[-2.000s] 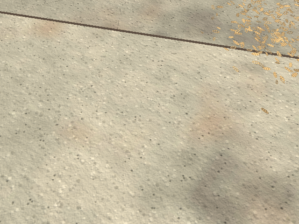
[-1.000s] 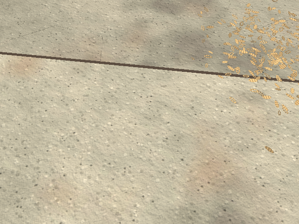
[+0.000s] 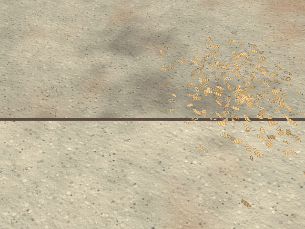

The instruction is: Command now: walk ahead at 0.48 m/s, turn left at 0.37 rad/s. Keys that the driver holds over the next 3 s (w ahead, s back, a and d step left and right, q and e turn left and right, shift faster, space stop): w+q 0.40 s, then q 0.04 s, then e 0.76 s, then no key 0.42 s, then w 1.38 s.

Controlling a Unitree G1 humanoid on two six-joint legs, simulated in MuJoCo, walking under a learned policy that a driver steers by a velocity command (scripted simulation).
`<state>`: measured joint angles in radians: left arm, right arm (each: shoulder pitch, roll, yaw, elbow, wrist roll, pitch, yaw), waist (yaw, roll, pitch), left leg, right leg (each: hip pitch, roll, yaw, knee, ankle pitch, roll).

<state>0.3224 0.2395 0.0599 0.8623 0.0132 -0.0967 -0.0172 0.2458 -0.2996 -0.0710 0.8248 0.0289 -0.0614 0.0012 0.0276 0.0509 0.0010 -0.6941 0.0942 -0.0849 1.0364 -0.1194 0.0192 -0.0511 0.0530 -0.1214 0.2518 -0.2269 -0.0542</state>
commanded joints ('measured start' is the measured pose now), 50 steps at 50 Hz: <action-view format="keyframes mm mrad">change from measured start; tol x32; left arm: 1 -75 137 27 -59 1 -22 12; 50 -155 227 56 -289 -18 115 41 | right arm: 1 -41 -23 2 -79 -6 -8 10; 50 -41 -69 1 -175 -31 57 -32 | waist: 1 -21 -106 74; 15 -147 108 -429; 22 11 -46 -16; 50 -18 -202 -147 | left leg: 1 -25 6 -4 -175 167 -5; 12 367 -174 202 -441 -14 148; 15 1168 246 -784 -687 -205 456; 25 377 -22 -44 -761 586 240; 35 610 30 -29 -465 532 120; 39 82 -166 -43 290 -510 -52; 50 301 -136 5 -286 -226 -78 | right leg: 1 -63 -254 59 -145 365 -105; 12 156 -305 -83 389 1105 -30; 15 -675 8 205 1218 -362 63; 28 -382 -99 120 411 398 110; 34 -392 -68 135 271 235 11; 37 98 -334 497 260 948 -237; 42 -183 -283 563 47 104 -191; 50 -251 -189 543 52 14 -155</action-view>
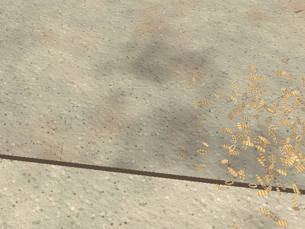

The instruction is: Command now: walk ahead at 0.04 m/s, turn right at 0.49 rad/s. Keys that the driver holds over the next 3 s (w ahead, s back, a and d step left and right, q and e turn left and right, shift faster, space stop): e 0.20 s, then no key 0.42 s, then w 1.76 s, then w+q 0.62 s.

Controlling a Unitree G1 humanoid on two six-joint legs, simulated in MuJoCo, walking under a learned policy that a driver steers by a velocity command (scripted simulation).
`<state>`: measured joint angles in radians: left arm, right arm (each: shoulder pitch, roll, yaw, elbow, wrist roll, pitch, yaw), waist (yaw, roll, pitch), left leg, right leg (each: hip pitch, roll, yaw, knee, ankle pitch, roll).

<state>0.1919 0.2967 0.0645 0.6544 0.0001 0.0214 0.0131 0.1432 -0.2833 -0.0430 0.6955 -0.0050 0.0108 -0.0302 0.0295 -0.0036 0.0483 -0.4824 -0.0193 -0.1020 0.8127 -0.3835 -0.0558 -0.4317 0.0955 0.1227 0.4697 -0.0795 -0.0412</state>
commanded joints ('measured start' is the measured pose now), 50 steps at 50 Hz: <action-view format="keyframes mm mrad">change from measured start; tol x32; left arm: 1 -25 170 53 -84 -7 2 11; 50 -21 92 18 -33 -31 -98 -16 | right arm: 1 58 -89 -29 -47 5 -19 3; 50 241 -142 -36 48 2 -118 48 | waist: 1 -18 -153 -190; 7 -30 302 -110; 23 -26 180 -108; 26 -76 -227 -178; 50 -86 104 43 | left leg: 1 100 -25 21 -102 44 3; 7 291 423 -434 -556 269 310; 21 365 274 -48 -408 593 278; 26 122 89 101 -239 -51 19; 31 250 93 94 -328 257 3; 39 -124 84 78 17 -165 108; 44 403 -4 182 -299 207 107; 47 613 415 -597 -630 -209 342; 50 534 332 -385 -644 -175 281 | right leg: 1 134 -230 319 -162 -156 -162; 12 -217 -32 -14 765 -331 128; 21 79 -72 -141 164 -298 113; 25 501 -321 139 -74 411 -38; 36 210 -315 276 -251 -683 -158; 41 287 -372 297 -266 -477 -184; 50 -438 -165 -35 668 -260 -9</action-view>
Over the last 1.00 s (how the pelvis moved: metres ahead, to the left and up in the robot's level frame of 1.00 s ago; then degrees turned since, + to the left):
0.45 0.06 -0.01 6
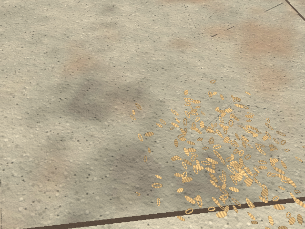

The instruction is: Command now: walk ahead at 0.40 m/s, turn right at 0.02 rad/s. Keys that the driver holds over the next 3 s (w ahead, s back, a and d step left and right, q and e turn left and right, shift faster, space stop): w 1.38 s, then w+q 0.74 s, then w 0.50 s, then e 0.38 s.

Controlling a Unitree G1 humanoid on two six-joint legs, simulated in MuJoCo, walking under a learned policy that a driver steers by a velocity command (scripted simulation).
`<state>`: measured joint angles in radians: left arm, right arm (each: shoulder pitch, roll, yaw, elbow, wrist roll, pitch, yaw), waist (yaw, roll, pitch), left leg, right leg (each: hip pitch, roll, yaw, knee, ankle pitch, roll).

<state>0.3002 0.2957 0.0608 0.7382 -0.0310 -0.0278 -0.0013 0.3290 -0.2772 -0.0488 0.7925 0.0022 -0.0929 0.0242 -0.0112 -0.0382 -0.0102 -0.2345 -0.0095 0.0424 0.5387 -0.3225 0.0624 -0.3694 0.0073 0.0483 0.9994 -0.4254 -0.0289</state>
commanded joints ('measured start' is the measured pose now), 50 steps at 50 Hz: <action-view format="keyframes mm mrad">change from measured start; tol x32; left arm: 1 -131 89 25 -110 11 -51 -4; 16 -431 21 -5 -195 4 -77 -68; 22 125 244 67 -45 30 -66 -36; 50 30 144 8 53 -14 -75 -13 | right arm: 1 40 -138 -24 -50 -6 -13 -7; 22 280 13 27 1 -8 28 -34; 42 -355 -78 5 -170 15 -3 10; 50 47 -161 -34 -75 3 1 4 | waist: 1 -35 127 103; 16 -71 122 146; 22 78 -218 -433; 33 -2 -10 58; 50 -89 195 -188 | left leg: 1 269 290 -451 -377 -112 139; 15 295 239 -120 -398 455 115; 20 316 211 -63 63 1085 50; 22 -337 -54 -114 728 -200 -35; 43 -362 93 -71 -16 314 -32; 46 4 31 -12 -57 259 35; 48 610 397 -684 -147 40 251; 50 479 357 -611 -243 -59 184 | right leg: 1 -476 -99 37 103 155 -20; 17 -262 -16 -88 -495 431 -31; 20 184 43 -126 -513 416 -113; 22 885 -406 629 -550 172 -358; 31 137 -212 141 -888 404 -248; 43 391 -258 56 -780 475 -156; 46 367 -187 -9 -464 781 -98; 48 -223 60 -46 174 -90 1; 50 -395 -31 63 292 -65 -25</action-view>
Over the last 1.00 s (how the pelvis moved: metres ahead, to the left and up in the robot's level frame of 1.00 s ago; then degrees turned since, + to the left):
0.10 0.03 0.00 -13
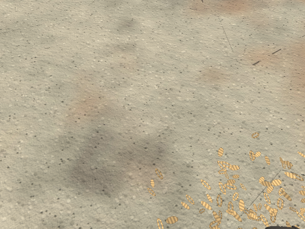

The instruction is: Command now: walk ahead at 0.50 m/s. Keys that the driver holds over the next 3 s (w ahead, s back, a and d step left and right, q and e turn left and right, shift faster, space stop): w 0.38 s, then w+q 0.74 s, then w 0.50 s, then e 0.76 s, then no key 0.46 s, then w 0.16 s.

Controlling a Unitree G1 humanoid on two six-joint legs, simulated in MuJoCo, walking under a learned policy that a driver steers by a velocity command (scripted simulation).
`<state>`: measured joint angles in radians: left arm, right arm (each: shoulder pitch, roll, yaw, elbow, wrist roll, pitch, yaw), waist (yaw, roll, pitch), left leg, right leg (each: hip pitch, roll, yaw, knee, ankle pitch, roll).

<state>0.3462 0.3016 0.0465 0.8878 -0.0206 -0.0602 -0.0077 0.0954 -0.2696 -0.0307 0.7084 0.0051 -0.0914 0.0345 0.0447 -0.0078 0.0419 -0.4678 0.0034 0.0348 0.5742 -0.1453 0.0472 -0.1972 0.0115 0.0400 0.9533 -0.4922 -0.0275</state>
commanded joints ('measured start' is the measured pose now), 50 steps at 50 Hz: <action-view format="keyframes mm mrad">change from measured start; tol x16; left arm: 1 -69 127 19 -109 -18 -46 -1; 19 -416 42 1 -210 4 -32 -35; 22 -332 84 20 -195 9 -43 -39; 25 87 281 91 -91 34 -36 -12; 31 -167 45 25 -97 33 -52 -13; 50 -103 202 77 -25 -8 23 34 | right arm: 1 211 -158 -48 -1 -4 0 -7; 25 383 -33 -10 100 -1 22 -41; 46 -75 -46 -36 -78 17 52 19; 50 162 -145 -93 -51 21 64 19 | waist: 1 -116 83 -161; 20 -113 74 36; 24 88 40 -238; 26 81 -227 -438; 30 -18 -109 -70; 45 36 -16 68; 50 -139 -70 -104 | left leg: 1 579 308 -496 -294 -112 184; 7 324 224 -243 -430 179 200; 15 379 187 -105 -458 152 155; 23 495 202 -120 -127 522 94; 24 331 146 -86 118 389 59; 26 -207 -40 -166 666 -442 -23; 27 -287 16 -181 723 -383 -13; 40 -193 129 -81 222 199 -38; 46 -238 94 3 66 101 11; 50 142 -48 95 20 -29 103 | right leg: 1 -543 -84 40 300 93 -24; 14 -436 -112 -22 -309 590 44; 20 -437 -83 -15 -442 484 -7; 22 -293 -45 -40 -473 420 -32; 24 205 -120 26 -445 462 -104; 25 610 -385 448 -484 310 -245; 26 606 -430 660 -621 173 -270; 33 26 -271 58 -820 420 -153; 45 276 -302 -214 -790 661 -125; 50 284 -279 -285 -340 1226 -63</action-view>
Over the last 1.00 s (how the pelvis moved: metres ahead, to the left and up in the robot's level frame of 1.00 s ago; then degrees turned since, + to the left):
0.55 0.03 -0.01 1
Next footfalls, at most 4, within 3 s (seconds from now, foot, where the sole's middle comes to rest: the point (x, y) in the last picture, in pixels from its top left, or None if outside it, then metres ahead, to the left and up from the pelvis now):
0.48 right None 0.43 -0.15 -0.76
1.02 left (132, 176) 0.68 0.14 -0.76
1.54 right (152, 115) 1.04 0.06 -0.76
2.00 left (106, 101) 1.12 0.32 -0.76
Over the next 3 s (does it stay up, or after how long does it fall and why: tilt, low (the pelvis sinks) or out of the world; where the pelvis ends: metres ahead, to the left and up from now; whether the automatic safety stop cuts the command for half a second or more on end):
stays up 1.08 0.14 0.01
